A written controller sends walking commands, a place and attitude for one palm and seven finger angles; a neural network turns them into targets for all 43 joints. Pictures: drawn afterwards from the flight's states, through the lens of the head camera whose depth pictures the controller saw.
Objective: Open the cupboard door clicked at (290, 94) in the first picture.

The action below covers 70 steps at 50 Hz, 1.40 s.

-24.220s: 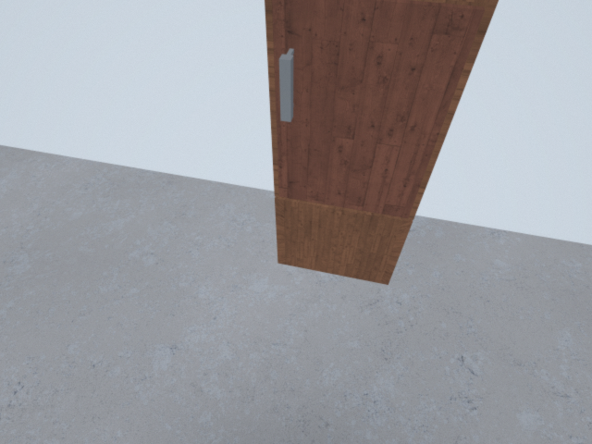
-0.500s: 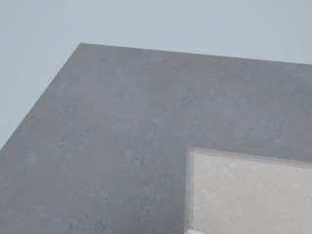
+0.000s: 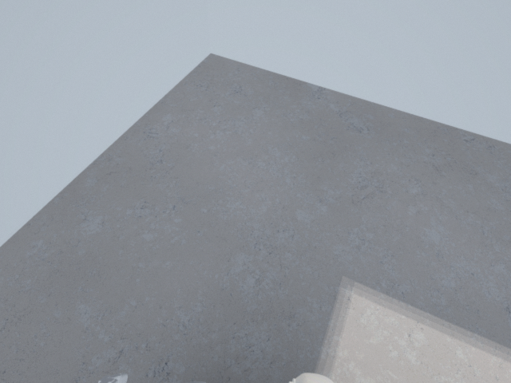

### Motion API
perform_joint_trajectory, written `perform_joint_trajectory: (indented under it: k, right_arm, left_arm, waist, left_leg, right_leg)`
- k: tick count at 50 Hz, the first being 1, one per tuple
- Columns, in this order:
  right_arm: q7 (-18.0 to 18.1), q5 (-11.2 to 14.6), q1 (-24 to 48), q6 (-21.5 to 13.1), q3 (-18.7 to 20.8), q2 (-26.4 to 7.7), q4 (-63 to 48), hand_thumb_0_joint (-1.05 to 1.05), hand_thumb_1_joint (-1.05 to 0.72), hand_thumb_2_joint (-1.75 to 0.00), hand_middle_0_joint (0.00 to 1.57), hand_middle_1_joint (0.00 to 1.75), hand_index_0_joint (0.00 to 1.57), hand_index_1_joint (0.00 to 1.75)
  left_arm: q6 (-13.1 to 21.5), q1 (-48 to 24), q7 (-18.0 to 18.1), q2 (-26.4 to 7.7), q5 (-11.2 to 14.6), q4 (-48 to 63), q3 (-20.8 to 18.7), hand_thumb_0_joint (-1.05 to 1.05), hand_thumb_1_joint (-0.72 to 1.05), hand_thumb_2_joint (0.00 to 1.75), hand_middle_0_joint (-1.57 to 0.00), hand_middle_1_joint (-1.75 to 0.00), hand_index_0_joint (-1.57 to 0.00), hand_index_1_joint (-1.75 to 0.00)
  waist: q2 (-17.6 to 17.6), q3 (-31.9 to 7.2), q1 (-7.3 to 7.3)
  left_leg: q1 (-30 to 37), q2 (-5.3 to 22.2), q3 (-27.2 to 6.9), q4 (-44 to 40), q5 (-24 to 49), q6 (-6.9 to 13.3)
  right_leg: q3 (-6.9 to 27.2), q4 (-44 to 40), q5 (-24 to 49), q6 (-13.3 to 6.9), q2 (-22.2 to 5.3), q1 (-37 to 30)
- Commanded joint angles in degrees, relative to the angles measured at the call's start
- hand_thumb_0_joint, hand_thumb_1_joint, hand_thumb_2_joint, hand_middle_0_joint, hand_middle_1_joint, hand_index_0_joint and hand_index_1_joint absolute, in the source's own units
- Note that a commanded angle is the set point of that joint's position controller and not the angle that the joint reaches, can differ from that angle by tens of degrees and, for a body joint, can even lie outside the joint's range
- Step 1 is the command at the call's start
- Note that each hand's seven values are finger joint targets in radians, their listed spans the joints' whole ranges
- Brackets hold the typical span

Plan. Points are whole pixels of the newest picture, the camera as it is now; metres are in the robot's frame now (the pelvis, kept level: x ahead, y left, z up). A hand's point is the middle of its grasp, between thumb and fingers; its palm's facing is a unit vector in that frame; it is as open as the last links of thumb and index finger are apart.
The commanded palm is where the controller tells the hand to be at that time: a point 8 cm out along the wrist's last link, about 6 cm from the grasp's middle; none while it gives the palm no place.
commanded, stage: turn to face it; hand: left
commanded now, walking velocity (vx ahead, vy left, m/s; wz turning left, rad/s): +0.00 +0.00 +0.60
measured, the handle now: out of the picture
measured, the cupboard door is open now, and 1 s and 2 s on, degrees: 40 40 40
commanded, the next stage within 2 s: none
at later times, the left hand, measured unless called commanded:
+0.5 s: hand out of the picture +0.00 +0.15 -0.17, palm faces +0.36 -0.91 -0.22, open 7.4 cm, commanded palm none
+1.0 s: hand out of the picture +0.02 +0.12 -0.15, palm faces +0.57 -0.78 -0.26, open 7.4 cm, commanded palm none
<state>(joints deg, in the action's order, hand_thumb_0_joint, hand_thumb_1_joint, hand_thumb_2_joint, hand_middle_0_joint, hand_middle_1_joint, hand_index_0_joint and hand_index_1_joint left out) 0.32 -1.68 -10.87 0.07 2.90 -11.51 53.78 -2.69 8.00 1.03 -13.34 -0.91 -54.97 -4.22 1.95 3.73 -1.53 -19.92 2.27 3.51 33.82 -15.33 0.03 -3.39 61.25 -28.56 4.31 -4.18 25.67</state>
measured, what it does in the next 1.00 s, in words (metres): steps to the right, turning left: right foot, then left foot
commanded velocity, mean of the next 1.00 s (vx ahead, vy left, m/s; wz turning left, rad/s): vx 0.00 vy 0.00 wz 0.60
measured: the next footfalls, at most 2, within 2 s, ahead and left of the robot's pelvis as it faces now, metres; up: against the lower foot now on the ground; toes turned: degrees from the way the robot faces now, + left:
right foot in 0.14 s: +0.07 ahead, -0.16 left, +0.00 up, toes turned +2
left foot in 0.50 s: +0.03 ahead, +0.07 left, +0.00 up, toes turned +26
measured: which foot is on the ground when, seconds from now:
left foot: down 0.00-0.14, up 0.16-0.48, down 0.50-0.82, up 0.84-1.00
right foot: up 0.00-0.12, down 0.14-0.50, up 0.52-0.80, down 0.82-1.00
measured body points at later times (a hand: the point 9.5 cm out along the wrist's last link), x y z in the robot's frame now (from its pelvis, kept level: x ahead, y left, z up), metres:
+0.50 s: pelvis +0.03 -0.05 +0.00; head +0.08 -0.02 +0.44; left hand -0.02 +0.20 -0.16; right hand +0.24 -0.25 -0.13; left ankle +0.00 +0.06 -0.73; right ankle +0.03 -0.16 -0.73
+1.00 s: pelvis +0.06 -0.09 +0.01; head +0.12 -0.07 +0.45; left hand -0.01 +0.16 -0.13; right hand +0.28 -0.26 -0.14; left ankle -0.03 +0.01 -0.67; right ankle +0.13 -0.20 -0.73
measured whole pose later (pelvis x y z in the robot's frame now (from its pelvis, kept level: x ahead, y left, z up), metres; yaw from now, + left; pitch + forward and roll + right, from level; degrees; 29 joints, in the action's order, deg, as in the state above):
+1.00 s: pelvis +0.06 -0.09 +0.01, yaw +37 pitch +1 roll +2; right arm -1.8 -0.7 -8.5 4.6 4.9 -14.6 52.8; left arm -0.8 10.7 1.3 -11.2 -1.7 -49.8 -2.2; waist 0.5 6.5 -1.8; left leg -26.6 1.1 3.1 57.1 -27.3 -3.3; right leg -7.3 30.9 -17.3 0.9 -6.8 14.0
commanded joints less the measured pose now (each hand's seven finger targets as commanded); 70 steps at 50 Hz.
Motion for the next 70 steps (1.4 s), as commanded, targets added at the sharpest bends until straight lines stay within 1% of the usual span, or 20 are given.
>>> perform_joint_trajectory:
  k: [1, 5, 7, 8, 12, 19, 22, 23, 25, 30, 38, 39, 41, 44, 48, 53, 54, 56, 57, 70]
  right_arm:
    - [0.9, -0.2, -1.8, 0.4, 3.3, -12.8, -2.9, 0.00, -0.90, -0.90, 0.20, 0.30, 0.20, 0.30]
    - [0.2, 0.5, 4.3, 1.7, 3.8, -12.6, -5.4, 0.00, -0.90, -0.90, 0.20, 0.30, 0.20, 0.30]
    - [-0.6, 1.1, 5.5, 1.9, 2.9, -6.3, -8.1, 0.00, -0.90, -0.90, 0.20, 0.30, 0.20, 0.30]
    - [-0.9, 0.8, 5.4, 2.1, 3.4, -8.8, -7.9, 0.00, -0.90, -0.90, 0.20, 0.30, 0.20, 0.30]
    - [-1.6, 0.8, 4.2, 3.0, 2.6, -6.3, -5.6, 0.00, -0.90, -0.90, 0.20, 0.30, 0.20, 0.30]
    - [-2.2, 1.3, 8.7, 2.1, 1.0, -3.8, -7.1, 0.00, -0.90, -0.90, 0.20, 0.30, 0.20, 0.30]
    - [-1.8, 1.0, 3.9, 1.8, 1.4, -6.0, -6.1, 0.00, -0.90, -0.90, 0.20, 0.30, 0.20, 0.30]
    - [-1.6, 0.7, 0.2, 1.6, 2.2, -8.4, -5.1, 0.00, -0.90, -0.90, 0.20, 0.30, 0.20, 0.30]
    - [-0.7, 0.5, -6.9, 1.5, 4.8, -18.6, -4.1, 0.00, -0.90, -0.90, 0.20, 0.30, 0.20, 0.30]
    - [0.5, 0.3, 3.4, 1.1, 3.2, -13.1, -6.0, 0.00, -0.90, -0.90, 0.20, 0.30, 0.20, 0.30]
    - [-0.1, 0.3, 5.1, 1.9, 4.1, -13.8, -6.6, 0.00, -0.90, -0.90, 0.20, 0.30, 0.20, 0.30]
    - [-0.3, 0.7, 6.5, 2.0, 4.0, -12.4, -7.3, 0.00, -0.90, -0.90, 0.20, 0.30, 0.20, 0.30]
    - [-0.8, 1.1, 6.8, 1.9, 3.3, -7.5, -9.4, 0.00, -0.90, -0.90, 0.20, 0.30, 0.20, 0.30]
    - [-1.6, 0.8, 3.4, 3.0, 3.6, -7.3, -6.7, 0.00, -0.90, -0.90, 0.20, 0.30, 0.20, 0.30]
    - [-2.1, 1.2, 6.2, 2.5, 2.0, -4.9, -6.8, 0.00, -0.90, -0.90, 0.20, 0.30, 0.20, 0.30]
    - [-2.0, 1.2, 3.4, 1.6, 1.5, -5.4, -6.1, 0.00, -0.90, -0.90, 0.20, 0.30, 0.20, 0.30]
    - [-2.1, 1.1, 0.3, 1.4, 2.0, -7.1, -5.4, 0.00, -0.90, -0.90, 0.20, 0.30, 0.20, 0.30]
    - [-1.0, 0.3, -7.5, 1.0, 4.9, -17.9, -4.4, 0.00, -0.90, -0.90, 0.20, 0.30, 0.20, 0.30]
    - [-0.5, 0.2, -9.8, 1.4, 4.9, -18.5, -2.9, 0.00, -0.90, -0.90, 0.20, 0.30, 0.20, 0.30]
    - [0.0, 0.7, 5.1, 1.9, 3.9, -12.2, -7.3, 0.00, -0.90, -0.90, 0.20, 0.30, 0.20, 0.30]
  left_arm:
    - [1.3, 0.2, -0.4, -3.0, 0.4, 5.7, -0.5, 0.00, 0.90, 0.90, -0.20, -0.30, -0.20, -0.30]
    - [2.1, 9.0, -0.2, -5.0, 0.1, 4.2, -1.2, 0.00, 0.90, 0.90, -0.20, -0.30, -0.20, -0.30]
    - [2.8, 9.7, 0.6, -14.7, -1.1, 5.4, -2.8, 0.00, 0.90, 0.90, -0.20, -0.30, -0.20, -0.30]
    - [2.9, 7.7, 0.8, -13.3, -0.6, 6.2, -2.1, 0.00, 0.90, 0.90, -0.20, -0.30, -0.20, -0.30]
    - [3.3, 2.8, 0.9, -7.4, -0.4, 7.4, -0.6, 0.00, 0.90, 0.90, -0.20, -0.30, -0.20, -0.30]
    - [3.5, 9.6, 0.8, -10.6, -0.8, 5.1, -1.9, 0.00, 0.90, 0.90, -0.20, -0.30, -0.20, -0.30]
    - [3.4, 7.4, 0.4, -11.1, -0.1, 5.5, -2.3, 0.00, 0.90, 0.90, -0.20, -0.30, -0.20, -0.30]
    - [3.2, 6.2, 0.2, -10.4, 0.2, 6.0, -2.2, 0.00, 0.90, 0.90, -0.20, -0.30, -0.20, -0.30]
    - [2.4, 2.1, -0.1, -4.9, 0.5, 10.1, -0.4, 0.00, 0.90, 0.90, -0.20, -0.30, -0.20, -0.30]
    - [0.7, 2.1, -0.5, -5.7, -0.2, 7.6, -1.3, 0.00, 0.90, 0.90, -0.20, -0.30, -0.20, -0.30]
    - [1.6, 6.9, -0.4, -5.1, 0.2, 6.9, -1.1, 0.00, 0.90, 0.90, -0.20, -0.30, -0.20, -0.30]
    - [2.1, 9.9, -0.2, -7.3, -0.1, 6.5, -1.6, 0.00, 0.90, 0.90, -0.20, -0.30, -0.20, -0.30]
    - [2.8, 10.2, 0.7, -15.5, -0.9, 7.2, -2.8, 0.00, 0.90, 0.90, -0.20, -0.30, -0.20, -0.30]
    - [2.6, 1.4, 1.0, -9.4, -0.6, 9.6, -1.5, 0.00, 0.90, 0.90, -0.20, -0.30, -0.20, -0.30]
    - [3.1, 4.8, 0.9, -9.2, -0.7, 8.5, -1.2, 0.00, 0.90, 0.90, -0.20, -0.30, -0.20, -0.30]
    - [2.9, 7.0, 0.5, -11.8, -0.3, 7.1, -2.3, 0.00, 0.90, 0.90, -0.20, -0.30, -0.20, -0.30]
    - [2.8, 5.7, 0.3, -11.3, 0.0, 7.2, -2.1, 0.00, 0.90, 0.90, -0.20, -0.30, -0.20, -0.30]
    - [1.9, 2.6, -0.2, -4.6, 0.7, 11.1, -0.5, 0.00, 0.90, 0.90, -0.20, -0.30, -0.20, -0.30]
    - [1.2, -1.0, 0.1, -6.3, 0.1, 12.0, -0.5, 0.00, 0.90, 0.90, -0.20, -0.30, -0.20, -0.30]
    - [2.0, 9.0, -0.1, -6.6, 0.2, 7.2, -1.4, 0.00, 0.90, 0.90, -0.20, -0.30, -0.20, -0.30]
  waist:
    - [-11.9, -7.3, 0.33]
    - [-7.8, -6.8, 4.44]
    - [20.4, -4.4, 5.82]
    - [16.0, -4.0, 4.63]
    - [12.7, -4.3, 1.02]
    - [10.1, -8.0, 4.49]
    - [7.9, -8.7, 1.23]
    - [3.0, -10.3, -1.15]
    - [-19.8, -12.4, -5.08]
    - [-13.1, -5.4, 0.75]
    - [-10.4, -5.9, 3.03]
    - [-6.2, -6.0, 4.87]
    - [18.6, -6.0, 6.17]
    - [12.8, -4.6, 0.73]
    - [11.0, -5.4, 2.59]
    - [8.1, -8.2, 2.28]
    - [4.7, -9.1, 0.26]
    - [-21.4, -11.5, -4.29]
    - [-14.8, -11.7, -5.09]
    - [-7.0, -8.0, 4.36]
  left_leg:
    - [8.1, 12.1, -14.3, -10.9, 26.2, 8.1]
    - [-3.4, 6.7, -13.6, -6.1, 7.4, 3.9]
    - [-15.9, -5.2, -2.4, 21.4, -20.2, -2.7]
    - [-14.5, -1.8, -6.0, 31.8, -19.6, -1.7]
    - [-13.4, 0.4, -2.7, 33.5, -11.3, -3.8]
    - [-5.5, -1.8, 3.8, 7.0, -9.9, -3.2]
    - [5.2, -2.3, 4.6, -4.0, 0.5, -1.9]
    - [14.1, 0.0, 1.9, -8.6, 9.1, -0.5]
    - [25.3, 23.5, -27.7, -11.6, 44.8, 14.2]
    - [9.5, 12.2, -15.9, -14.1, 17.5, 8.6]
    - [-1.0, 7.7, -17.8, -9.6, 7.9, 6.2]
    - [-5.7, 4.2, -15.5, -4.8, 3.1, 3.6]
    - [-15.2, -5.1, -4.5, 24.7, -20.6, -2.0]
    - [-12.8, -0.4, -5.1, 37.1, -12.5, -2.4]
    - [-9.7, -0.5, 0.2, 19.5, -12.1, -4.0]
    - [2.3, -2.9, 3.9, -1.6, -2.4, -2.6]
    - [9.3, -1.9, 1.8, -8.0, 5.0, -1.9]
    - [22.2, 21.3, -29.3, -12.7, 38.5, 11.3]
    - [20.5, 22.8, -28.3, -11.8, 35.9, 14.8]
    - [-3.2, 4.3, -18.0, -4.8, 7.9, 4.2]
  right_leg:
    - [1.1, -11.5, 1.0, 0.2, 0.9, -1.9]
    - [-0.8, -33.9, 14.1, -0.5, 2.1, -17.9]
    - [26.5, -50.0, 15.2, -10.3, -23.7, -19.0]
    - [23.1, -48.1, 17.4, -13.1, -24.1, -14.2]
    - [4.8, -40.9, 39.9, -10.6, -14.6, -17.4]
    - [-0.4, -33.8, 54.2, -10.1, -15.9, -27.7]
    - [-4.2, -27.8, 50.0, -7.1, -15.5, -21.6]
    - [-6.1, -21.4, 42.9, -4.7, -14.5, -14.9]
    - [-3.7, 1.9, -10.5, 1.2, -2.5, 9.1]
    - [3.2, 3.3, 4.0, 0.6, -2.3, 5.9]
    - [-0.7, -27.5, 10.3, -0.3, 3.3, -14.2]
    - [1.9, -36.4, 13.2, -0.9, 0.8, -20.0]
    - [26.9, -48.8, 15.3, -11.4, -24.6, -19.6]
    - [13.2, -44.8, 19.1, -11.1, -17.0, -13.1]
    - [1.8, -37.6, 45.1, -10.1, -14.3, -21.5]
    - [-1.6, -29.2, 45.9, -7.3, -14.9, -21.8]
    - [-3.5, -24.2, 40.2, -5.0, -14.2, -16.8]
    - [-5.2, -1.7, -10.3, 1.9, -2.4, 7.8]
    - [2.0, 4.7, -9.7, 0.5, -2.8, 8.6]
    - [2.1, -37.3, 13.6, -1.3, 1.4, -20.6]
